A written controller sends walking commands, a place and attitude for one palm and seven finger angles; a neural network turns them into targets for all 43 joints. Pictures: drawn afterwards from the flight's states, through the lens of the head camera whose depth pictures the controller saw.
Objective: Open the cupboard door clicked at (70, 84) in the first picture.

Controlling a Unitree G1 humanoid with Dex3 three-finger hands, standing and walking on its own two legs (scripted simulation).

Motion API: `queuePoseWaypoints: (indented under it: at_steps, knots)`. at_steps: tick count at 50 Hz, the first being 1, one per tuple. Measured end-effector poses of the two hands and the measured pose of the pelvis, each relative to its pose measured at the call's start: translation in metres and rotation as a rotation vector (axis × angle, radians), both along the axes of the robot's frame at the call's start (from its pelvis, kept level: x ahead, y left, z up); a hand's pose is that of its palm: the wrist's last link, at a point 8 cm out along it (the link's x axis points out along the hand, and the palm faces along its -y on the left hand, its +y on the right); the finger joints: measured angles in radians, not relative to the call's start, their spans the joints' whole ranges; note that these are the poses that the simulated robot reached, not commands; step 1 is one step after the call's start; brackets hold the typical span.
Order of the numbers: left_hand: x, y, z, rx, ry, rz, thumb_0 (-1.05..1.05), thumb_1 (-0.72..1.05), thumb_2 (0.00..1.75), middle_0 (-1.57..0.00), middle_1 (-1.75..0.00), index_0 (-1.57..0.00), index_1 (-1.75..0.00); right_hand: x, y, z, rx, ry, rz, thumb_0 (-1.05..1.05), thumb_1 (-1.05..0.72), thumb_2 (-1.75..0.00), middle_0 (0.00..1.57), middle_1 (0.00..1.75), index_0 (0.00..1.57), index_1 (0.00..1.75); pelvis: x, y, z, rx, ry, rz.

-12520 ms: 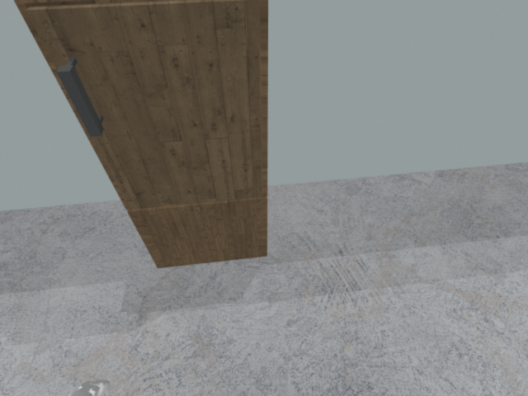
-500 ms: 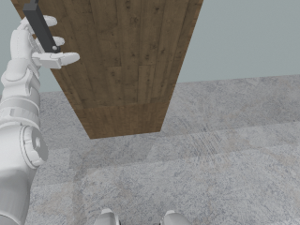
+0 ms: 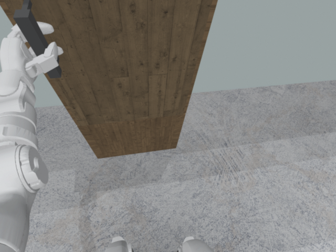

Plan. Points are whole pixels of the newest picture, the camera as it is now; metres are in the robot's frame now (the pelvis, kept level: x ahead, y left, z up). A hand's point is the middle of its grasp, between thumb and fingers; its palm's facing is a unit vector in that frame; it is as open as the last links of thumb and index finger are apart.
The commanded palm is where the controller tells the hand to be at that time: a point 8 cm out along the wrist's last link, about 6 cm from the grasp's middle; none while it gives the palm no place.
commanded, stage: pull the door open along its arc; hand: left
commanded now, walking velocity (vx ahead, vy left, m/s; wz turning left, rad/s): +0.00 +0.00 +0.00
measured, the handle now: (42, 41) +0.58 +0.22 +0.13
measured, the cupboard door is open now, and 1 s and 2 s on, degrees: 0 41 40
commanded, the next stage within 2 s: open thumb and fingers to let go in 0.98 s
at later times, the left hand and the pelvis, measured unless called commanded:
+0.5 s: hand (55, 84) +0.46 +0.18 +0.13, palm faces +0.03 -1.00 +0.03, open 6.2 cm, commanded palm +0.40 +0.22 +0.13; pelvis +0.02 +0.00 +0.01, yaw +0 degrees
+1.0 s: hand (123, 151) +0.30 +0.05 +0.13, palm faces +0.36 -0.93 -0.01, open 6.4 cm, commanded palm +0.24 +0.09 +0.13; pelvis +0.00 -0.03 +0.02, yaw +4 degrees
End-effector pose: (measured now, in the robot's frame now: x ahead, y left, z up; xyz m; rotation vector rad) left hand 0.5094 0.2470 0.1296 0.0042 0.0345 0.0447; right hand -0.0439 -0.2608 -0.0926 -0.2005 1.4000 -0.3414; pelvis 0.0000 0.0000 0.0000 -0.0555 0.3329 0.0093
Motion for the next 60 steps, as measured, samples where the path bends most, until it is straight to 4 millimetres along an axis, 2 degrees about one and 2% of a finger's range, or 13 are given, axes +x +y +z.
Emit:
queuePoseWaypoints:
  at_steps: [10, 18, 22, 26, 35, 41, 46, 52, 55, 60]
  knots:
    - [-0.004, -0.001, -0.001, -0.006, -0.009, -0.003, 0.01, 0.7, 0.78, -0.34, -1.35, -0.36, -1.35, 0.015, 0.0, -0.001, 0.005, -0.029, 0.011, 0.0, -0.9, -0.9, 0.2, 0.3, 0.2, 0.3, 0.004, 0.001, 0.002, 0.003, -0.006, -0.001]
    - [-0.03, -0.005, -0.003, -0.008, -0.04, -0.015, 0.01, 0.68, 0.74, -0.35, -1.35, -0.35, -1.35, 0.044, 0.003, -0.002, 0.037, -0.107, 0.017, 0.0, -0.9, -0.9, 0.2, 0.3, 0.2, 0.3, 0.012, 0.003, 0.007, 0.014, -0.04, -0.013]
    - [-0.053, -0.01, -0.003, -0.011, -0.05, -0.026, 0.01, 0.68, 0.72, -0.35, -1.35, -0.35, -1.35, 0.072, 0.005, -0.001, 0.056, -0.181, 0.038, 0.01, -0.9, -0.9, 0.2, 0.3, 0.2, 0.3, 0.016, 0.003, 0.01, 0.02, -0.071, -0.012]
    - [-0.083, -0.02, -0.005, -0.047, -0.063, 0.011, 0.01, 0.66, 0.71, -0.35, -1.35, -0.35, -1.34, 0.107, 0.009, 0.002, 0.075, -0.283, 0.081, 0.01, -0.9, -0.9, 0.2, 0.3, 0.2, 0.29, 0.018, 0.004, 0.014, 0.024, -0.105, -0.01]
    - [-0.155, -0.07, -0.003, -0.054, -0.057, 0.325, -0.01, 0.66, 0.76, -0.33, -1.35, -0.34, -1.3, 0.195, 0.032, 0.014, 0.148, -0.502, 0.261, 0.01, -0.9, -0.9, 0.2, 0.3, 0.2, 0.29, 0.012, -0.001, 0.017, 0.04, -0.174, 0.024]
    - [-0.197, -0.105, 0.0, -0.026, -0.031, 0.4, -0.01, 0.66, 0.76, -0.31, -1.33, -0.33, -1.31, 0.23, 0.045, 0.03, 0.171, -0.598, 0.332, 0.01, -0.9, -0.9, 0.2, 0.3, 0.2, 0.29, 0.007, -0.011, 0.019, 0.051, -0.232, 0.046]
    - [-0.229, -0.133, 0.0, -0.006, -0.03, 0.385, -0.01, 0.66, 0.74, -0.31, -1.33, -0.33, -1.32, 0.241, 0.047, 0.038, 0.187, -0.633, 0.36, 0.01, -0.9, -0.9, 0.2, 0.3, 0.2, 0.3, 0.005, -0.02, 0.021, 0.059, -0.273, 0.059]
    - [-0.256, -0.161, 0.002, 0.018, -0.032, 0.301, 0.0, 0.65, 0.71, -0.33, -1.33, -0.33, -1.33, 0.24, 0.039, 0.039, 0.205, -0.636, 0.354, 0.01, -0.9, -0.9, 0.2, 0.3, 0.2, 0.3, 0.003, -0.031, 0.023, 0.064, -0.318, 0.067]
    - [-0.26, -0.167, 0.002, 0.021, -0.028, 0.308, 0.0, 0.64, 0.72, -0.34, -1.33, -0.34, -1.33, 0.237, 0.033, 0.036, 0.197, -0.617, 0.359, 0.01, -0.9, -0.9, 0.2, 0.3, 0.2, 0.3, 0.002, -0.035, 0.024, 0.065, -0.335, 0.077]
    - [-0.25, -0.162, 0.003, 0.015, -0.02, 0.378, 0.0, 0.61, 0.76, -0.36, -1.33, -0.36, -1.33, 0.231, 0.024, 0.027, 0.174, -0.556, 0.371, 0.01, -0.9, -0.9, 0.2, 0.3, 0.2, 0.29, -0.002, -0.04, 0.024, 0.071, -0.34, 0.089]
